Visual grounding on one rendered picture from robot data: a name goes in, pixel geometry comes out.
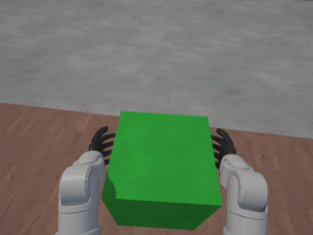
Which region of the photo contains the robot right forearm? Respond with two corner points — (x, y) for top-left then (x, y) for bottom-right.
(219, 154), (269, 235)

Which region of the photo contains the carton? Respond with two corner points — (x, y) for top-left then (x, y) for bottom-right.
(101, 111), (222, 230)

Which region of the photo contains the robot left forearm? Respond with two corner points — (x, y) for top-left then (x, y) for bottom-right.
(54, 151), (106, 235)

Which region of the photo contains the left robot hand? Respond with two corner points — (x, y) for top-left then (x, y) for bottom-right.
(88, 126), (116, 165)

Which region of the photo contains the right robot hand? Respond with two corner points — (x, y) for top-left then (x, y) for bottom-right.
(210, 128), (237, 169)

